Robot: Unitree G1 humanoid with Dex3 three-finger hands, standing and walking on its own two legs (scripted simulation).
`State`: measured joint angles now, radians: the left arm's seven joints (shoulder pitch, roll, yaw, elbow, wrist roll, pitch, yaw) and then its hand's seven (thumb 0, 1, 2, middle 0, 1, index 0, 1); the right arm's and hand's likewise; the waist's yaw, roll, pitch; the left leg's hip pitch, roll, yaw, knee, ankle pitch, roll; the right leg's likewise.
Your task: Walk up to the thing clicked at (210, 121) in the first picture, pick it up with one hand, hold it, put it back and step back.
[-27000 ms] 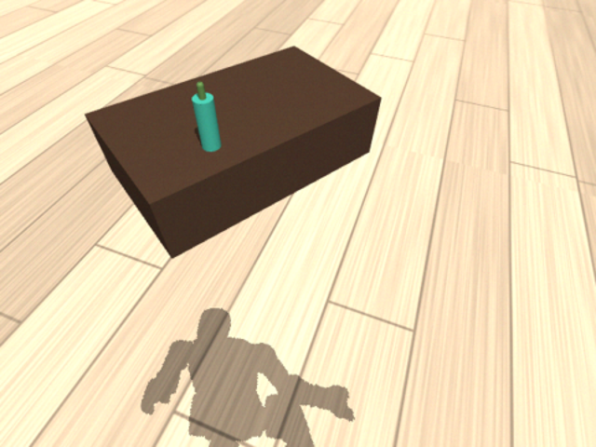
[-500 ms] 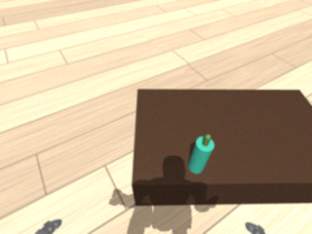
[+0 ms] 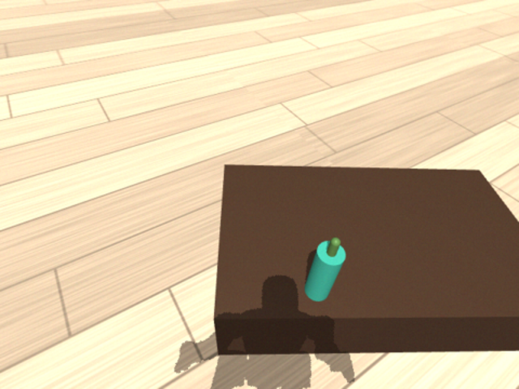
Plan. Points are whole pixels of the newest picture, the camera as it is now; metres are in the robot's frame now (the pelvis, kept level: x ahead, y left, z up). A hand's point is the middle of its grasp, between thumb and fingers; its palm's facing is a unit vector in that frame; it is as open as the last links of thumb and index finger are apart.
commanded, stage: stand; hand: right
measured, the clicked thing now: (325, 267) +0.51 -0.20 -0.31
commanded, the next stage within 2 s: step back in 1.60 s
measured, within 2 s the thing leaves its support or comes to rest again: neither
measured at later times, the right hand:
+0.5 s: hand out of the picture +0.05 -0.24 -0.16, palm faces -0.03 +0.94 -0.34, open 7.4 cm
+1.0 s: hand out of the picture +0.08 -0.24 -0.15, palm faces -0.02 +0.94 -0.34, open 7.4 cm
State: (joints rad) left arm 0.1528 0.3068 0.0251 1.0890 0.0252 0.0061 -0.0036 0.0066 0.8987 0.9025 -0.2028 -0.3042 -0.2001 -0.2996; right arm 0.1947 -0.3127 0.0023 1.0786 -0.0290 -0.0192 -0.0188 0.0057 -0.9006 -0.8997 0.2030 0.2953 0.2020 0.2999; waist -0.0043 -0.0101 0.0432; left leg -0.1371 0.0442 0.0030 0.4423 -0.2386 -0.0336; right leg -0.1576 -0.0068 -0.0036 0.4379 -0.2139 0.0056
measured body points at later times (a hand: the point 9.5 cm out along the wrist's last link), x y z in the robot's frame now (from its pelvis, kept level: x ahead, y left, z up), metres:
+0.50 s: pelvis +0.00 +0.01 +0.00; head +0.00 +0.01 +0.45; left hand +0.05 +0.30 -0.14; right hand +0.05 -0.29 -0.13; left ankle +0.00 +0.14 -0.74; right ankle +0.02 -0.12 -0.74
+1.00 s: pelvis +0.02 +0.01 +0.01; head +0.03 +0.01 +0.46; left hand +0.09 +0.31 -0.13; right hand +0.08 -0.29 -0.13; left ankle +0.00 +0.14 -0.74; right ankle +0.02 -0.12 -0.74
